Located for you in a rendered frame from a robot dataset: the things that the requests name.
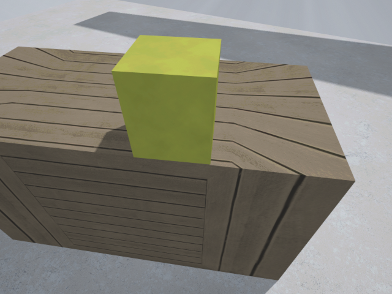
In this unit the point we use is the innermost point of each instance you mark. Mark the pedestal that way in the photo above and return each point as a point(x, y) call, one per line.
point(68, 177)

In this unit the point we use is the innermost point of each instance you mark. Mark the carton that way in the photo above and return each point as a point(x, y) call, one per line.
point(167, 90)

